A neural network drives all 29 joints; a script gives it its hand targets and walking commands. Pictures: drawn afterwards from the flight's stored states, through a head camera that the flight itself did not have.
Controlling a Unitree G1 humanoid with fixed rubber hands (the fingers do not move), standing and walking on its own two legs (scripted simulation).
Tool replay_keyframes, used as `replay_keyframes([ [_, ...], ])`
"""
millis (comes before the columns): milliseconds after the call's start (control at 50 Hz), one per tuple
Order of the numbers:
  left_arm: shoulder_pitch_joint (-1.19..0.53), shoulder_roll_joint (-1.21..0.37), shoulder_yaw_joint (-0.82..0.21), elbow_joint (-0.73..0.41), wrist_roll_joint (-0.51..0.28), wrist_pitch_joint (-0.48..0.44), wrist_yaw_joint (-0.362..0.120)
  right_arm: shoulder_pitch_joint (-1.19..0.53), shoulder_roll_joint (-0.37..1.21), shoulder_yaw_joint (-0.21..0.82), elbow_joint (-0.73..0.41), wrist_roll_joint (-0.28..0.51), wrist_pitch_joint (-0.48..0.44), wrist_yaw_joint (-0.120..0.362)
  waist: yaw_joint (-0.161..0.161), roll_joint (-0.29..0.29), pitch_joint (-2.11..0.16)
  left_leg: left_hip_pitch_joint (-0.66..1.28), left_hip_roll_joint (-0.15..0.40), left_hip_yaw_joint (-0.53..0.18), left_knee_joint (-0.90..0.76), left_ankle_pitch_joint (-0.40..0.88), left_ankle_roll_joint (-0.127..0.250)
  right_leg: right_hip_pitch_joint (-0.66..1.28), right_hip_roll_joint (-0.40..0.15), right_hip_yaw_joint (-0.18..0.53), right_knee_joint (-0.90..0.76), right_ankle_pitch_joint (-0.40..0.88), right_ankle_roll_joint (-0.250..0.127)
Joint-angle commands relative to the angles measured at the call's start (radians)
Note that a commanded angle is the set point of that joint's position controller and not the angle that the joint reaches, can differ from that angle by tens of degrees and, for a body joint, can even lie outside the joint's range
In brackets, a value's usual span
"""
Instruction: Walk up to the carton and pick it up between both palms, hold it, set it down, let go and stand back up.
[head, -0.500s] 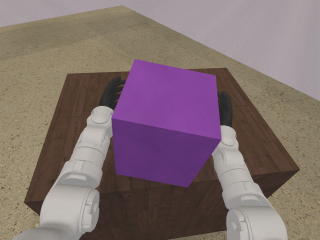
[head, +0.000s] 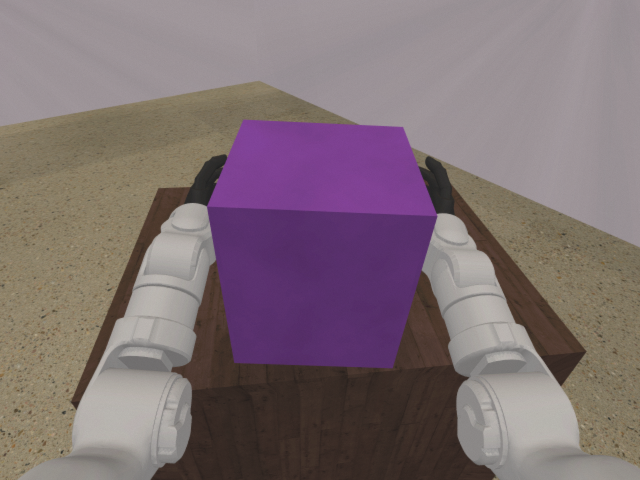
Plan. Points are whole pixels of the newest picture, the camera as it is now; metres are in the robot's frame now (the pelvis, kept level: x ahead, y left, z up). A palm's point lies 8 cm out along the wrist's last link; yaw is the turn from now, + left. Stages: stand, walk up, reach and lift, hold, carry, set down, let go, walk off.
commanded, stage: reach and lift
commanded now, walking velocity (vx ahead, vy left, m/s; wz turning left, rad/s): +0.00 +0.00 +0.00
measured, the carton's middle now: (318, 245) +0.37 -0.01 +0.17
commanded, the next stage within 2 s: hold in 1.08 s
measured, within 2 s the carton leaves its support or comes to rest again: neither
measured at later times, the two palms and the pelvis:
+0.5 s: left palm (206, 208) +0.38 +0.13 +0.22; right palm (441, 204) +0.38 -0.17 +0.22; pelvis +0.00 -0.01 +0.00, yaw +0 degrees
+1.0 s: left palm (204, 204) +0.37 +0.13 +0.23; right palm (444, 186) +0.38 -0.17 +0.24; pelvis +0.00 +0.00 +0.00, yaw +0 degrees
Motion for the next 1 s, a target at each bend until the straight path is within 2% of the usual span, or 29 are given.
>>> replay_keyframes([
  [0, -1.058, -0.798, -0.198, -0.365, -0.001, -0.022, -0.112, -1.109, 0.550, 0.307, -0.157, 0.056, -0.074, 0.265, 0.074, 0.115, -0.352, 0.128, 0.017, -0.095, -0.162, 0.068, -0.063, 0.107, 0.059, -0.054, -0.057, -0.120, -0.028],
  [80, -1.079, -0.799, -0.207, -0.404, -0.010, -0.014, -0.087, -1.100, 0.553, 0.319, -0.108, 0.073, -0.060, 0.285, 0.077, 0.114, -0.367, 0.136, 0.018, -0.095, -0.153, 0.112, -0.071, 0.098, 0.060, -0.054, -0.057, -0.095, -0.031],
  [160, -1.096, -0.809, -0.241, -0.465, -0.032, 0.000, -0.063, -1.134, 0.576, 0.376, -0.146, 0.118, -0.051, 0.289, 0.090, 0.105, -0.438, 0.175, 0.009, -0.096, -0.116, 0.214, -0.073, 0.104, 0.063, -0.049, -0.056, -0.036, -0.030],
  [240, -1.066, -0.803, -0.253, -0.491, -0.038, 0.032, -0.047, -1.169, 0.594, 0.445, -0.222, 0.177, -0.030, 0.280, 0.117, 0.075, -0.489, 0.206, -0.009, -0.093, -0.075, 0.310, -0.059, 0.114, 0.065, -0.040, -0.064, 0.029, -0.024],
  [300, -1.060, -0.811, -0.281, -0.542, -0.052, 0.056, -0.034, -1.195, 0.609, 0.498, -0.295, 0.231, -0.008, 0.268, 0.129, 0.073, -0.549, 0.228, -0.017, -0.095, -0.048, 0.393, -0.053, 0.132, 0.071, -0.034, -0.055, 0.098, -0.018],
  [380, -1.077, -0.834, -0.323, -0.603, -0.078, 0.083, -0.024, -1.226, 0.635, 0.534, -0.390, 0.287, 0.021, 0.245, 0.126, 0.080, -0.596, 0.243, -0.020, -0.103, -0.021, 0.450, -0.050, 0.132, 0.079, -0.023, -0.050, 0.150, -0.017],
  [480, -1.086, -0.835, -0.325, -0.588, -0.091, 0.107, -0.032, -1.233, 0.643, 0.512, -0.417, 0.298, 0.054, 0.223, 0.107, 0.072, -0.577, 0.198, -0.027, -0.104, -0.029, 0.370, -0.039, 0.138, 0.079, -0.011, -0.055, 0.136, -0.019],
  [640, -1.194, -0.820, -0.306, -0.598, -0.110, 0.108, -0.039, -1.194, 0.649, 0.445, -0.302, 0.286, 0.102, 0.228, 0.075, 0.104, -0.537, 0.131, -0.024, -0.104, -0.062, 0.242, -0.048, 0.124, 0.073, -0.006, -0.048, 0.073, -0.023],
  [800, -1.264, -0.832, -0.316, -0.610, -0.129, 0.106, -0.031, -1.230, 0.655, 0.424, -0.285, 0.293, 0.111, 0.243, 0.067, 0.127, -0.559, 0.120, -0.016, -0.111, -0.066, 0.228, -0.063, 0.106, 0.074, -0.011, -0.040, 0.056, -0.024],
  [980, -1.275, -0.833, -0.308, -0.610, -0.133, 0.115, -0.027, -1.261, 0.661, 0.432, -0.300, 0.317, 0.119, 0.244, 0.075, 0.122, -0.584, 0.133, -0.016, -0.113, -0.054, 0.263, -0.064, 0.106, 0.077, -0.008, -0.043, 0.073, -0.020],
])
